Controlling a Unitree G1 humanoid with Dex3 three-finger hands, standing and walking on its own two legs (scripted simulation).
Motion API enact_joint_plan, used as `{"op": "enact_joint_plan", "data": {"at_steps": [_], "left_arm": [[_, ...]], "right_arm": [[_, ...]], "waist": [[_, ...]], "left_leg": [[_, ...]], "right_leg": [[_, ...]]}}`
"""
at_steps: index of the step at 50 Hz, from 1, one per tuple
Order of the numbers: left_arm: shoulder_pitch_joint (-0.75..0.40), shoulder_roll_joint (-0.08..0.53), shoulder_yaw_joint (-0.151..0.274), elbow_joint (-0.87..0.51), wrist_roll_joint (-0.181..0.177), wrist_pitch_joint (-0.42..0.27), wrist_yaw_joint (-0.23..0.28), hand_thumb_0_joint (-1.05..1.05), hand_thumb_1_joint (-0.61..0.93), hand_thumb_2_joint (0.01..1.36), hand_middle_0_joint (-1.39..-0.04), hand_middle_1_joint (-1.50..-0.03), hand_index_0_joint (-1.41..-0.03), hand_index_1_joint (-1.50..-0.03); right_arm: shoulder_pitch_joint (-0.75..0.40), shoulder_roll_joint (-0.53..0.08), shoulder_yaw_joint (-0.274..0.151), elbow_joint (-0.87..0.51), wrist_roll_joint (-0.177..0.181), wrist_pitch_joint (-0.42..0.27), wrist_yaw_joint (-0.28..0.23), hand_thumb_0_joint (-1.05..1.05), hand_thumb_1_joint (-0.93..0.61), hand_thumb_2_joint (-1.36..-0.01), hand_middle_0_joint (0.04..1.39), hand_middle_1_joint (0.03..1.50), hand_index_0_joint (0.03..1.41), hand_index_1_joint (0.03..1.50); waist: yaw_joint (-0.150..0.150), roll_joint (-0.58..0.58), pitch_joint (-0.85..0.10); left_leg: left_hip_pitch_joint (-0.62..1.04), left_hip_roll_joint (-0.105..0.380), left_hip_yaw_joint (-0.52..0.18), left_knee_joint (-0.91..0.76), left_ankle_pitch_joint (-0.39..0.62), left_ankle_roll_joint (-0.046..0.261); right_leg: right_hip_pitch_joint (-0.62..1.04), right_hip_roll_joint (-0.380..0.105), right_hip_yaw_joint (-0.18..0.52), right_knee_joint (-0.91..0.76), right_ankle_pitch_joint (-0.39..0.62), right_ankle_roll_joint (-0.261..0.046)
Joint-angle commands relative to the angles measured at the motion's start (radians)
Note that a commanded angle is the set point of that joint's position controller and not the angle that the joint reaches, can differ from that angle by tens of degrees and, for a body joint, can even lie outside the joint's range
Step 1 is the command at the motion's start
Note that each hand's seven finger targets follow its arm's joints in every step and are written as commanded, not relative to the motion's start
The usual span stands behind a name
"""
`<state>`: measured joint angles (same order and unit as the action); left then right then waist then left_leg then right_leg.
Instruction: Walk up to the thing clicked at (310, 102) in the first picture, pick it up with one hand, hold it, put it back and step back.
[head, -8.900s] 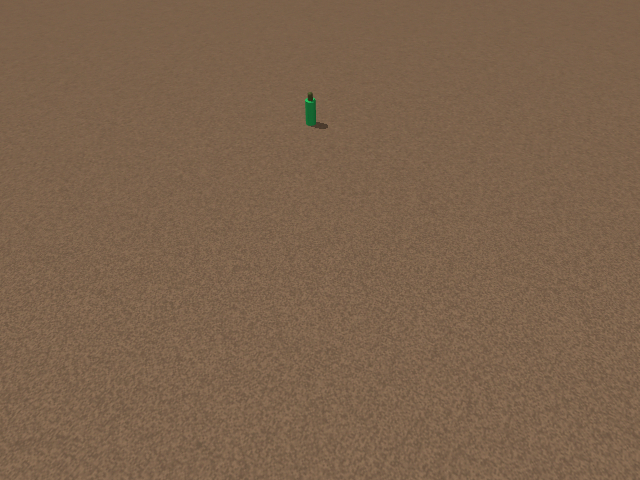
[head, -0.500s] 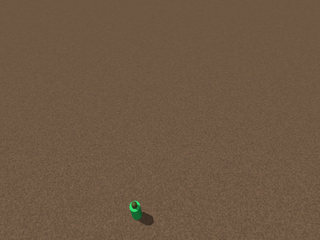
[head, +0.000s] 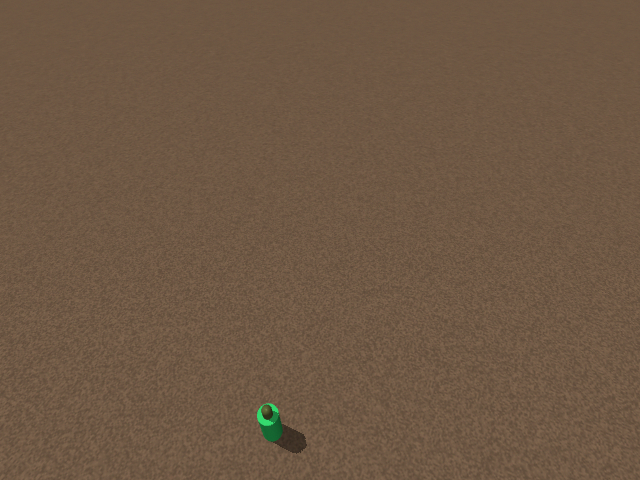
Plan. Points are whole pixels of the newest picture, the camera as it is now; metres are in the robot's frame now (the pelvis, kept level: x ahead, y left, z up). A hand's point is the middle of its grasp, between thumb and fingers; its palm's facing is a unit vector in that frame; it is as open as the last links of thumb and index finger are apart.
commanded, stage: go down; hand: left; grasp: from the side
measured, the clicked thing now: (269, 420) +0.43 +0.15 -0.69
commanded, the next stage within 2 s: none
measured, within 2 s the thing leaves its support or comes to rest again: neither
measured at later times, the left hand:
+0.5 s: hand out of the picture +0.14 +0.26 -0.17, palm faces +0.03 -0.94 -0.34, open 15.1 cm
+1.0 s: hand out of the picture +0.13 +0.27 -0.19, palm faces +0.05 -0.95 -0.32, open 17.2 cm
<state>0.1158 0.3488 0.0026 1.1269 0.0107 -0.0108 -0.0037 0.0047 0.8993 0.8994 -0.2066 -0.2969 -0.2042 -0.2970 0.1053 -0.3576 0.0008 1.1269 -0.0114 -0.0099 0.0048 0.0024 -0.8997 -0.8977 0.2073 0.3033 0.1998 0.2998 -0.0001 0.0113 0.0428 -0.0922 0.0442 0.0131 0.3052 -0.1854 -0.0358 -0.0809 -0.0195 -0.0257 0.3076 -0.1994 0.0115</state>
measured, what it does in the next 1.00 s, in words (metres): lowers itself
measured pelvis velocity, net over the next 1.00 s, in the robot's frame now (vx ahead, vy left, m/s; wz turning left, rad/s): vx -0.01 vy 0.01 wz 0.01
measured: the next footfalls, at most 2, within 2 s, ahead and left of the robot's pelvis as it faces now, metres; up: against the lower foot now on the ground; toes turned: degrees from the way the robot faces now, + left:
none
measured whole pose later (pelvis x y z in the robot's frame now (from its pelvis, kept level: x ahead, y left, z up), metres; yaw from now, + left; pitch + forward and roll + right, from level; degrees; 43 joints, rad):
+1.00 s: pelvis -0.01 +0.01 -0.08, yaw +1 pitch +15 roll -2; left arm 0.32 0.32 0.19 0.32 0.02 0.34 -0.06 -0.01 -0.51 0.12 -0.06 -0.09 -0.05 -0.11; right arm 0.23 -0.23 -0.01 0.55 0.01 -0.16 -0.10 0.01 -0.82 -0.88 0.21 0.30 0.20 0.30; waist -0.04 0.02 -0.13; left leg -0.81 0.05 -0.04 1.07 -0.52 -0.02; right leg -0.76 -0.03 -0.05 1.01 -0.51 0.02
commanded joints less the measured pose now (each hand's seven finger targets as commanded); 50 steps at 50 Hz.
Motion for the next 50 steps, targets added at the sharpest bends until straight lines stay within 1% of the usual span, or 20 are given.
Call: {"op": "enact_joint_plan", "data": {"at_steps": [1,3,4,5,6,7,8,9,11,13,15,16,21,25,26,29,30,36,38,50], "left_arm": [[-0.028,0.220,0.040,-0.056,-0.001,-0.023,0.017,0.000,0.900,0.900,-0.200,-0.300,-0.200,-0.301],[-0.034,0.225,0.041,-0.055,-0.003,-0.022,0.018,0.000,0.820,0.820,-0.120,-0.220,-0.120,-0.221],[-0.385,0.032,0.039,-0.406,-0.053,-0.110,0.027,0.000,0.740,0.740,-0.040,-0.140,-0.040,-0.141],[-0.489,0.099,0.065,-0.339,-0.050,-0.098,0.034,0.000,0.660,0.660,-0.009,-0.060,-0.004,-0.061],[-0.296,0.177,0.122,-0.124,-0.030,-0.050,0.041,0.000,0.580,0.580,-0.004,-0.038,0.000,-0.043],[-0.225,0.179,0.141,-0.093,-0.021,-0.035,0.024,0.000,0.500,0.500,-0.004,-0.065,0.000,-0.065],[-0.280,0.212,0.149,-0.144,0.001,-0.036,0.014,0.000,0.420,0.420,0.000,-0.073,0.000,-0.072],[-0.302,0.274,0.197,-0.176,0.014,-0.041,0.008,0.000,0.340,0.340,-0.010,-0.061,-0.005,-0.062],[-0.124,0.218,0.208,-0.084,0.055,-0.011,-0.019,0.000,0.201,0.228,-0.015,-0.088,-0.014,-0.084],[-0.078,0.248,0.257,-0.192,0.071,0.008,-0.025,0.000,0.079,0.182,-0.032,-0.075,-0.028,-0.073],[-0.053,0.188,0.227,-0.230,0.072,0.054,-0.021,0.000,-0.038,0.133,-0.049,-0.061,-0.045,-0.060],[-0.096,0.176,0.210,-0.271,0.076,0.077,-0.021,0.000,-0.048,0.142,-0.046,-0.066,-0.042,-0.065],[-0.092,0.155,0.206,-0.375,0.057,0.168,-0.018,0.000,-0.359,0.107,-0.055,-0.067,-0.042,-0.077],[-0.098,0.147,0.217,-0.498,0.045,0.172,-0.025,0.000,-0.501,0.086,-0.058,-0.075,-0.042,-0.089],[-0.087,0.174,0.242,-0.546,0.045,0.169,-0.023,0.000,-0.496,0.104,-0.055,-0.085,-0.037,-0.102],[-0.037,0.154,0.230,-0.633,0.044,0.173,-0.028,0.000,-0.551,0.090,-0.062,-0.090,-0.044,-0.107],[-0.017,0.171,0.252,-0.677,0.046,0.176,-0.028,0.000,-0.548,0.093,-0.064,-0.094,-0.046,-0.111],[0.125,0.171,0.257,-0.772,0.042,0.244,-0.036,0.000,-0.559,0.096,-0.062,-0.095,-0.046,-0.110],[0.112,0.161,0.244,-0.860,0.033,0.267,-0.035,0.000,-0.557,0.112,-0.060,-0.099,-0.044,-0.114],[0.227,0.158,0.275,-0.976,0.011,0.318,-0.043,0.000,-0.509,0.122,-0.054,-0.084,-0.040,-0.097]], "right_arm": [[-0.033,-0.203,-0.037,-0.057,0.003,-0.017,-0.014,0.000,-0.900,-0.900,0.200,0.300,0.200,0.300],[-0.027,-0.200,-0.035,-0.056,0.002,-0.016,-0.014,0.000,-0.920,-0.910,0.207,0.297,0.203,0.297],[-0.002,-0.039,-0.003,-0.324,0.067,-0.061,-0.034,0.000,-0.984,-0.920,0.199,0.300,0.199,0.300],[0.048,-0.071,-0.009,-0.275,0.070,-0.058,-0.045,0.000,-0.971,-0.920,0.199,0.300,0.199,0.300],[0.074,-0.100,-0.018,-0.264,0.067,-0.046,-0.050,0.000,-0.992,-0.927,0.199,0.300,0.199,0.300],[0.083,-0.099,-0.033,-0.294,0.064,-0.036,-0.046,0.000,-0.965,-0.920,0.199,0.301,0.200,0.301],[0.092,-0.100,-0.050,-0.320,0.056,-0.038,-0.050,0.000,-0.968,-0.921,0.199,0.300,0.199,0.300],[0.115,-0.101,-0.066,-0.330,0.053,-0.044,-0.057,0.000,-0.942,-0.913,0.199,0.300,0.200,0.300],[0.145,-0.089,-0.083,-0.365,0.034,-0.050,-0.046,0.000,-0.919,-0.904,0.200,0.300,0.200,0.300],[0.144,-0.083,-0.097,-0.419,0.032,-0.054,-0.042,0.000,-0.909,-0.901,0.200,0.300,0.200,0.300],[0.134,-0.068,-0.091,-0.461,0.038,-0.053,-0.043,0.000,-0.902,-0.897,0.200,0.300,0.200,0.300],[0.121,-0.064,-0.088,-0.480,0.041,-0.054,-0.042,0.000,-0.890,-0.895,0.200,0.300,0.200,0.300],[0.090,-0.057,-0.081,-0.562,0.048,-0.071,-0.038,0.000,-0.863,-0.889,0.200,0.300,0.200,0.300],[0.119,-0.052,-0.086,-0.579,0.044,-0.105,-0.042,0.000,-0.831,-0.882,0.200,0.300,0.200,0.300],[0.131,-0.053,-0.090,-0.579,0.042,-0.112,-0.046,0.000,-0.825,-0.881,0.200,0.300,0.200,0.300],[0.121,-0.045,-0.086,-0.614,0.039,-0.136,-0.053,0.000,-0.824,-0.881,0.200,0.300,0.200,0.300],[0.121,-0.042,-0.087,-0.619,0.038,-0.142,-0.057,0.000,-0.827,-0.882,0.200,0.300,0.200,0.300],[0.125,-0.039,-0.081,-0.646,0.033,-0.156,-0.083,0.000,-0.809,-0.876,0.201,0.300,0.200,0.300],[0.110,-0.028,-0.074,-0.669,0.032,-0.164,-0.093,0.000,-0.805,-0.875,0.201,0.300,0.200,0.300],[0.127,-0.018,-0.068,-0.709,0.021,-0.201,-0.122,0.000,-0.832,-0.882,0.201,0.300,0.200,0.300]], "waist": [[-0.001,-0.016,-0.089],[-0.004,-0.021,-0.071],[-0.119,0.013,0.013],[-0.088,-0.009,-0.031],[-0.071,-0.074,-0.008],[-0.033,-0.063,-0.009],[-0.032,-0.050,-0.080],[-0.023,-0.025,-0.171],[-0.004,-0.028,-0.237],[0.041,0.035,-0.343],[0.031,0.054,-0.314],[0.019,0.050,-0.290],[-0.007,-0.004,-0.205],[-0.025,-0.001,-0.259],[-0.023,0.018,-0.299],[-0.032,0.015,-0.311],[-0.018,0.052,-0.335],[-0.033,0.055,-0.336],[-0.036,0.063,-0.337],[-0.039,0.060,-0.379]], "left_leg": [[0.036,0.102,-0.064,-0.012,0.247,0.047],[0.023,0.099,-0.064,-0.020,0.226,0.045],[-0.112,-0.047,0.051,0.046,0.056,0.043],[-0.107,-0.048,0.045,0.058,0.023,0.049],[-0.155,-0.053,0.043,0.079,0.000,0.053],[-0.189,-0.048,0.045,0.111,0.015,0.048],[-0.188,-0.050,0.044,0.140,0.040,0.049],[-0.172,-0.050,0.037,0.158,0.074,0.046],[-0.221,-0.056,0.026,0.225,0.138,0.040],[-0.210,-0.063,0.026,0.256,0.197,0.033],[-0.218,-0.063,0.025,0.246,0.188,0.028],[-0.236,-0.059,0.022,0.254,0.177,0.028],[-0.350,-0.046,0.013,0.305,0.013,0.035],[-0.397,-0.037,0.003,0.391,-0.015,0.036],[-0.390,-0.037,0.002,0.410,-0.001,0.035],[-0.434,-0.034,-0.004,0.466,0.005,0.037],[-0.431,-0.031,-0.007,0.475,0.008,0.033],[-0.474,-0.030,-0.016,0.529,-0.006,0.035],[-0.494,-0.033,-0.013,0.552,-0.006,0.036],[-0.572,-0.024,-0.038,0.650,0.057,0.040]], "right_leg": [[0.005,-0.127,0.082,-0.031,0.279,-0.026],[0.005,-0.126,0.084,-0.037,0.256,-0.025],[-0.223,0.010,0.007,0.026,0.140,-0.012],[-0.175,0.005,-0.002,0.034,0.093,-0.009],[-0.187,0.013,-0.015,0.038,0.049,-0.012],[-0.203,0.020,-0.019,0.071,0.039,-0.019],[-0.209,0.017,-0.013,0.095,0.057,-0.020],[-0.190,0.011,-0.006,0.126,0.105,-0.020],[-0.188,0.011,-0.007,0.200,0.163,-0.022],[-0.141,0.013,-0.006,0.239,0.203,-0.027],[-0.174,0.016,-0.005,0.233,0.183,-0.029],[-0.197,0.017,-0.009,0.238,0.169,-0.028],[-0.328,0.027,-0.022,0.271,-0.004,-0.027],[-0.414,0.029,-0.024,0.369,-0.029,-0.025],[-0.414,0.027,-0.022,0.393,-0.016,-0.025],[-0.460,0.025,-0.022,0.446,-0.007,-0.021],[-0.469,0.024,-0.020,0.463,-0.008,-0.025],[-0.507,0.025,-0.022,0.505,-0.021,-0.019],[-0.528,0.022,-0.022,0.514,-0.014,-0.016],[-0.591,0.023,-0.033,0.614,0.028,-0.019]]}}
